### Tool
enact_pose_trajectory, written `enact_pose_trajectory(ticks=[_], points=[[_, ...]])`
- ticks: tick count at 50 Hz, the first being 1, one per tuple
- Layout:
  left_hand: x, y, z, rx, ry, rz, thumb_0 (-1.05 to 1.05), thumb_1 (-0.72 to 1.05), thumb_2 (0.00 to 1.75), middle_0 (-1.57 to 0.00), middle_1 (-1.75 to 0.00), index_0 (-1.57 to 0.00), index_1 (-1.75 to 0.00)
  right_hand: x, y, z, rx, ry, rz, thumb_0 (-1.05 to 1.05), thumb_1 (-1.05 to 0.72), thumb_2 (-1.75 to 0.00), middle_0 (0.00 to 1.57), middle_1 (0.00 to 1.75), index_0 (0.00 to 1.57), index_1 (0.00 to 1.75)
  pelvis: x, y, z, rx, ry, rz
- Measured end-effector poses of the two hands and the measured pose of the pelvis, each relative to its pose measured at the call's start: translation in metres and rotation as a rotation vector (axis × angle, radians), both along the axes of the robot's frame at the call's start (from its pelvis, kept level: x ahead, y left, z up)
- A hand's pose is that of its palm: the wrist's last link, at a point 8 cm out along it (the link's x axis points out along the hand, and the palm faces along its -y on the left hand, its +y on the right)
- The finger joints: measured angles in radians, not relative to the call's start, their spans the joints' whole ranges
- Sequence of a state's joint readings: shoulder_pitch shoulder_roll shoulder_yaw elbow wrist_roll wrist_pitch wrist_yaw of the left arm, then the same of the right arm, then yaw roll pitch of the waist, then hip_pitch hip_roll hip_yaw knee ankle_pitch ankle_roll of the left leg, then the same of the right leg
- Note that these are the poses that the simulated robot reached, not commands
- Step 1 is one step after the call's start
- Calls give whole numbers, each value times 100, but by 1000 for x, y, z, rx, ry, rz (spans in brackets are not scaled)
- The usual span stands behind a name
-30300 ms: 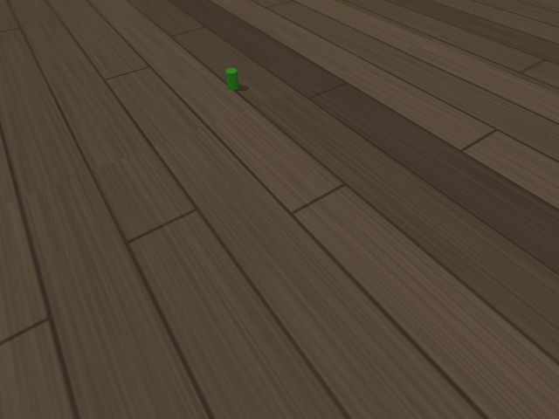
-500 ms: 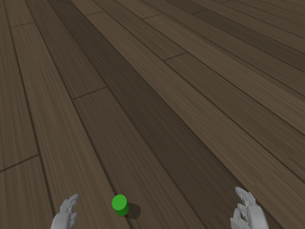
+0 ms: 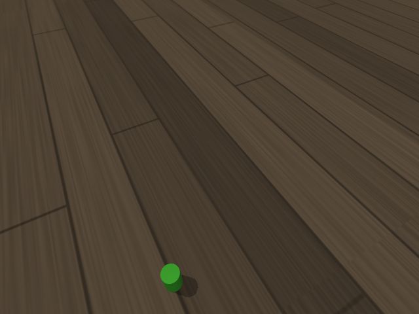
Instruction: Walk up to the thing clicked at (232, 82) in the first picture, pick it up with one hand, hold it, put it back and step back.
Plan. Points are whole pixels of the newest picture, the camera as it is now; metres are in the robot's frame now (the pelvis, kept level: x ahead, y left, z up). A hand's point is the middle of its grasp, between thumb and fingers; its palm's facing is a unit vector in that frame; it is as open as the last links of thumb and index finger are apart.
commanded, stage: stand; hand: left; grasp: from the side
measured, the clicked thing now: (171, 278) +0.40 +0.19 -0.70
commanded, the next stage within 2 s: step back in 1.74 s
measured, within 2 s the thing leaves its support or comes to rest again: neither
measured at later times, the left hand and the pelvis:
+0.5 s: hand out of the picture +0.03 +0.25 -0.14, palm faces +0.00 -0.93 -0.36, open 7.4 cm; pelvis -0.01 +0.00 +0.02, yaw +0 degrees
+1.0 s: hand out of the picture +0.07 +0.24 -0.14, palm faces -0.01 -0.94 -0.34, open 7.4 cm; pelvis +0.00 -0.01 +0.02, yaw +0 degrees
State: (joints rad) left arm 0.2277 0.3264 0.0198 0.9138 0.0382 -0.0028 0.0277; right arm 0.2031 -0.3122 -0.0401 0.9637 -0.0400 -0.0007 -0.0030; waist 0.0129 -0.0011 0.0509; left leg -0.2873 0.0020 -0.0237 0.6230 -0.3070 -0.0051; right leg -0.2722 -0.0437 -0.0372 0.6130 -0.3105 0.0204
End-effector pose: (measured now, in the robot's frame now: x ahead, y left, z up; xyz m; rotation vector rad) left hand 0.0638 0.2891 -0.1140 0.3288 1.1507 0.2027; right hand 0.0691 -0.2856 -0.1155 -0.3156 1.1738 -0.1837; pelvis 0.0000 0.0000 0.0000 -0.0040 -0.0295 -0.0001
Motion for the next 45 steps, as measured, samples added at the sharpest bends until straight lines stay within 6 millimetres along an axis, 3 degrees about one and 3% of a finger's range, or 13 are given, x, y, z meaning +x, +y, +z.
enact_pose_trajectory(ticks=[11, 25, 34, 45], points=[[-20, -1, 7, -13, 64, 32, 1, 90, 90, -20, -30, -21, -30, -9, 14, 1, 46, 32, -4, 0, -91, -90, 20, 30, 20, 30, -7, 2, 13, 3, -36, 5], [-35, 4, 11, 5, 118, 52, 1, 90, 90, -20, -30, -21, -30, -23, -2, 4, 29, 85, -24, 0, -91, -90, 20, 30, 20, 30, -12, -3, 17, 0, -39, 8], [-30, 2, 10, -2, 129, 51, 1, 90, 90, -20, -30, -21, -30, -28, -8, 6, 16, 112, -34, 0, -91, -90, 20, 30, 20, 30, -9, -5, 19, 1, -33, 5], [-11, -2, 11, -13, 107, 38, 1, 90, 90, -20, -30, -21, -30, -16, -8, 8, 18, 99, -31, 0, -91, -90, 20, 30, 20, 30, -3, -5, 20, 1, -26, 3]])
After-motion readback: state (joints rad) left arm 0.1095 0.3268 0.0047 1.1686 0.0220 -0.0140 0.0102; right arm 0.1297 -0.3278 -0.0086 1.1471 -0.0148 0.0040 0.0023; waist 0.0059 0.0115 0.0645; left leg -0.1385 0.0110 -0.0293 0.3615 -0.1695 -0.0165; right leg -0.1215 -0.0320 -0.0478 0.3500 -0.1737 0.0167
